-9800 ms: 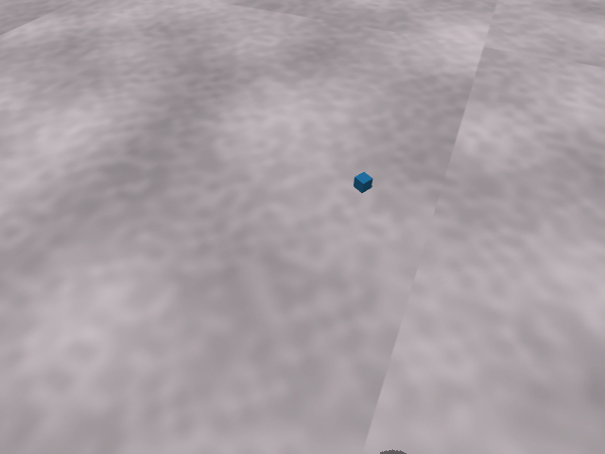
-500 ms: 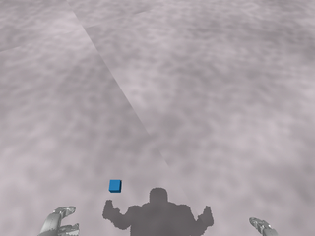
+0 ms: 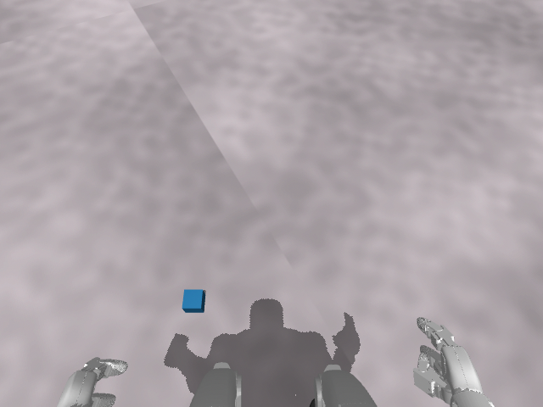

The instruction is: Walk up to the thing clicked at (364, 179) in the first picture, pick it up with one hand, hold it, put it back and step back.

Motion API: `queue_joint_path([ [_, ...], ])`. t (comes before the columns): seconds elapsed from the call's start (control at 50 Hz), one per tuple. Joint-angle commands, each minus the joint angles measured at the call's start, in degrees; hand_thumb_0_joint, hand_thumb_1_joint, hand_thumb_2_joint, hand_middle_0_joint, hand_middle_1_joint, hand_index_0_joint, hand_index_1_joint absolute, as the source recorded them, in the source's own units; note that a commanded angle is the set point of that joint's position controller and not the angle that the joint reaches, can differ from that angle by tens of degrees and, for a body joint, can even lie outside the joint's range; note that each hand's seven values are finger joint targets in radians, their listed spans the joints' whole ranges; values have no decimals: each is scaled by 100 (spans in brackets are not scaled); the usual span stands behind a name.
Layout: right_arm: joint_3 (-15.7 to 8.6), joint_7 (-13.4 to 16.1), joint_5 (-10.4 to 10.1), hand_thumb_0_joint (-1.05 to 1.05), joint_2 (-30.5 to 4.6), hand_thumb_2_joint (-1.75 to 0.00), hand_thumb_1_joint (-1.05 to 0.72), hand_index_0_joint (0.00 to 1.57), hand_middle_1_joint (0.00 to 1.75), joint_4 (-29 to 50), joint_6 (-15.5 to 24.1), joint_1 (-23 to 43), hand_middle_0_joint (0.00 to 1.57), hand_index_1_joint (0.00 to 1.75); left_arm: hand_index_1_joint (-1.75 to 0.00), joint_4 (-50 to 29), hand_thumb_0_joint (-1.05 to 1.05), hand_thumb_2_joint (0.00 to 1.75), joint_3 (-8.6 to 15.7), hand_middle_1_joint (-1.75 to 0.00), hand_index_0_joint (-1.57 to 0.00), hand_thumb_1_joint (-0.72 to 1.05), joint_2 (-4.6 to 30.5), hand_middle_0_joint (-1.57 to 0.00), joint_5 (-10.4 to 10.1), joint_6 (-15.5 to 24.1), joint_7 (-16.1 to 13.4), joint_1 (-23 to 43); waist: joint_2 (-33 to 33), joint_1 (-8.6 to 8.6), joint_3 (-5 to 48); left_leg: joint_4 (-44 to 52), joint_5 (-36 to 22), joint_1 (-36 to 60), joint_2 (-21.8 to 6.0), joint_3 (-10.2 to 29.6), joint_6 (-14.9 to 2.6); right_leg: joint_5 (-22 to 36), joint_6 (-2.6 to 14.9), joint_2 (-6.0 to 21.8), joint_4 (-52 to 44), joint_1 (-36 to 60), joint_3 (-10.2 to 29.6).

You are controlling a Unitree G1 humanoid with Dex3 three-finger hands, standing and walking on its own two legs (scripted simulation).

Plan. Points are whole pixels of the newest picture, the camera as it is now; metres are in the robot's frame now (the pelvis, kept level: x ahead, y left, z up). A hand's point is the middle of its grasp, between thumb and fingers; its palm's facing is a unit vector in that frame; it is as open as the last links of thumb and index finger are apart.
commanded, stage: rise first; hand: left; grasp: from above
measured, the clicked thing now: (194, 301) +0.43 +0.25 -0.67
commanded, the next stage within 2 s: none
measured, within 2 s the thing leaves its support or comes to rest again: neither
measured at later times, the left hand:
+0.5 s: hand (135, 378) +0.19 +0.28 -0.28, palm faces -0.42 -0.63 -0.65, open 12.3 cm
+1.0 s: hand (156, 331) +0.30 +0.29 -0.44, palm faces -0.49 -0.21 -0.84, open 12.2 cm
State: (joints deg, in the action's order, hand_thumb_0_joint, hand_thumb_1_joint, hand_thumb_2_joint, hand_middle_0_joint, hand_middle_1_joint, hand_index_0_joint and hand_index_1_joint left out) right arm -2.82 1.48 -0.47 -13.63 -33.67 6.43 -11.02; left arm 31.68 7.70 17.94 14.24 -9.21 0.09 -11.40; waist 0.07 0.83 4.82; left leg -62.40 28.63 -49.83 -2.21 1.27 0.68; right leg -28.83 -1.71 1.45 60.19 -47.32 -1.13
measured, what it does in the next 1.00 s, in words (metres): lowers itself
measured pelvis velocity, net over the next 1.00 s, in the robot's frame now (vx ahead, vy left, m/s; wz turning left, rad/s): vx -0.09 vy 0.00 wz -0.08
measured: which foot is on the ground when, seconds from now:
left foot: down 0.00-1.00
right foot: down 0.00-1.00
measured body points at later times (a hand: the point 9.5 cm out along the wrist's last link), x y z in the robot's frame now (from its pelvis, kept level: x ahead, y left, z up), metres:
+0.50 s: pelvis -0.03 +0.00 -0.13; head +0.13 +0.02 +0.29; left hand +0.21 +0.31 -0.24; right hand +0.17 -0.26 -0.23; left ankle +0.01 +0.12 -0.66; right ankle +0.00 -0.14 -0.66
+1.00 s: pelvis -0.09 +0.00 -0.30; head +0.12 +0.03 +0.10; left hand +0.32 +0.30 -0.39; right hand +0.00 -0.29 -0.43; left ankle +0.01 +0.12 -0.66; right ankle +0.00 -0.14 -0.66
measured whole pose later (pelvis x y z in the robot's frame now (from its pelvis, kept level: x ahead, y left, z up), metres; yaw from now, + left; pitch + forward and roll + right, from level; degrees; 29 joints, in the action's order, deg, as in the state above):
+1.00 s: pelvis -0.09 +0.00 -0.30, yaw -5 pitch +33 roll -6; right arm -2.9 -3.8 2.3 -15.5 -42.2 4.3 -7.6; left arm 57.8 8.4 37.4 56.5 15.6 -7.7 33.2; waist -0.1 3.6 5.6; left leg -125.2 37.1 -121.2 -2.0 6.8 1.3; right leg -37.6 -2.0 -0.4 122.1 -117.4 -2.2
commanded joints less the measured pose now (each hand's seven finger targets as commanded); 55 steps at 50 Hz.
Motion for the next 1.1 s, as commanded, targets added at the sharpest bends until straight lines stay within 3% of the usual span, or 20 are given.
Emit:
queue_joint_path([
  [0.0, -287, 50, -11, 0, -860, -91, -94, 20, 30, 756, 344, -90, 20, 30, -78, -1102, 0, 73, 334, -78, -38, -29, 1030, -38, 132, 7, -135, -328, -423, 77, 1589, 599, -1797, 995, 74, 16, -75, 1412, 253, -186, -425, 275, -115],
  [0.12, -267, 24, 16, 0, -833, -91, -96, 20, 30, 926, 440, -11, 20, 30, -77, -1515, 0, 72, 317, -77, -40, -30, 1008, -40, 296, -50, -170, -625, -486, 35, 1773, 115, -1797, 593, 81, 23, -78, 1361, 265, -194, 75, -189, -132],
  [0.22, -243, -7, 16, 0, -853, -92, -96, 20, 30, 905, 548, 112, 20, 30, -76, -1216, 0, 71, 281, -75, -40, -30, 1094, -41, 615, 107, -220, -118, -329, 215, 1713, -465, -1356, -157, 105, 68, -103, 1077, 266, -212, 628, -927, -139],
  [0.26, -262, -31, 38, 0, -904, -91, -95, 20, 30, 866, 595, 190, 20, 30, -77, -1069, 0, 72, 315, -76, -39, -30, 1274, -39, 817, 315, -229, 234, -438, 204, 1859, -855, -1313, -495, 118, 86, -108, 1000, 266, -198, 1052, -1429, -121],
  [0.3, -279, -86, 32, 0, -948, -91, -95, 20, 30, 787, 650, 195, 20, 30, -76, -783, 0, 71, 224, -75, -40, -28, 1237, -41, 1077, 554, -244, 548, -377, 251, 1990, -1223, -1177, -907, 144, 107, -111, 898, 270, -198, 1449, -1854, -110],
  [0.32, -303, -117, 37, 0, -971, -91, -94, 20, 30, 746, 673, 215, 20, 30, -75, -709, 0, 71, 323, -74, -40, -27, 1407, -40, 1211, 691, -278, 704, -395, 161, 2156, -1429, -1144, -1071, 168, 83, -119, 891, 264, -185, 1625, -2008, -91],
  [0.34, -318, -141, 37, 0, -1006, -91, -95, 20, 30, 703, 687, 245, 20, 30, -76, -621, 0, 71, 229, -75, -40, -27, 1384, -40, 1321, 839, -295, 853, -417, 187, 2281, -1571, -1065, -1214, 150, 118, -107, 776, 277, -190, 1838, -2281, -95],
  [0.36, -332, -164, 38, 0, -1038, -91, -94, 20, 30, 667, 699, 248, 20, 30, -76, -617, 0, 71, 291, -75, -40, -27, 1534, -41, 1457, 983, -330, 1032, -543, 131, 2465, -1748, -1109, -1279, 148, 112, -108, 802, 278, -191, 2029, -2462, -75],
  [0.38, -355, -189, 39, 0, -1073, -91, -94, 20, 30, 660, 706, 255, 20, 30, -75, -559, 0, 72, 176, -74, -40, -27, 1475, -40, 1592, 1118, -349, 1167, -562, 203, 2622, -1857, -1007, -1397, 141, 177, -78, 723, 290, -192, 2258, -2703, -97],
  [0.44, -396, -249, 33, 0, -1175, -91, -94, 20, 30, 527, 670, 278, 20, 30, -76, -452, 0, 73, 355, -75, -39, -28, 1873, -39, 1949, 1470, -488, 1514, -817, 43, 3072, -2261, -1101, -1611, 120, 266, -39, 706, 313, -183, 2807, -3285, -127],
  [0.5, -439, -262, 11, 0, -1228, -91, -96, 20, 30, 429, 577, 286, 20, 30, -74, -396, 0, 74, 572, -73, -38, -29, 2329, -39, 2367, 1592, -707, 2037, -905, -40, 3459, -2679, -923, -2035, 151, 158, -44, 645, 324, -203, 3121, -3544, -110],
  [0.58, -454, -298, 21, 0, -1223, -91, -93, 20, 30, 158, 460, 185, 20, 30, -78, 390, 0, 77, 514, -77, -35, -30, 2444, -35, 2710, 1675, -848, 2903, -441, 61, 3615, -3393, -648, -2956, 188, -6, -158, 516, 281, -246, 3359, -3806, -114],
  [0.6, -451, -318, 24, 0, -1232, -91, -94, 20, 30, 75, 433, 124, 20, 30, -78, 573, 0, 76, 595, -77, -36, -30, 2624, -36, 2830, 1705, -849, 3110, -428, -12, 3764, -3572, -701, -3082, 193, -33, -174, 534, 282, -243, 3488, -3838, -116],
  [0.64, -500, -344, 76, 0, -1259, -91, -94, 20, 30, -8, 393, 83, 20, 30, -75, 653, 0, 76, 495, -74, -37, -28, 2724, -38, 2987, 1811, -812, 3579, -395, 6, 3984, -3885, -479, -3320, 181, -77, -192, 372, 265, -244, 3636, -3962, -114],
  [0.68, -500, -352, 103, 0, -1285, -91, -95, 20, 30, -112, 354, -18, 20, 30, -72, 684, 0, 74, 557, -71, -40, -26, 3018, -41, 3176, 1944, -824, 4065, -395, -3, 4200, -4091, -410, -3482, 165, -90, -190, 339, 263, -244, 3825, -3963, -134],
  [0.78, -488, -378, 162, 0, -1339, -91, -94, 20, 30, -280, 200, -119, 20, 30, -72, 1319, 0, 75, 590, -70, -39, -25, 3445, -40, 3621, 2256, -814, 4890, -318, 102, 3974, -4440, 332, -4182, 163, -73, -230, -370, 274, -291, 4117, -4502, -224],
  [0.84, -461, -409, 193, 0, -1329, -90, -91, 20, 30, -323, 100, -206, 20, 30, -71, 1653, 0, 76, 541, -69, -38, -23, 3494, -40, 3857, 2401, -854, 5091, -156, 122, 3851, -4637, 570, -4615, 197, -82, -264, -675, 276, -327, 4217, -4652, -252],
  [1.02, -327, -532, 339, 0, -1459, -90, -90, 20, 30, -542, -202, -284, 20, 30, -66, 2228, 0, 75, 536, -63, -39, -20, 3857, -41, 4691, 2781, -1332, 6008, -1104, 231, 3462, -4799, 1047, -4593, 171, 228, -176, -860, 377, -351, 5130, -5980, -604],
  [1.08, -296, -554, 390, 0, -1477, -90, -90, 20, 30, -600, -289, -319, 20, 30, -67, 2451, 0, 75, 441, -66, -38, -21, 3889, -39, 4945, 2807, -1543, 6280, -1216, 359, 3499, -4930, 945, -4548, 182, 232, -155, -781, 395, -355, 5265, -6199, -650],
])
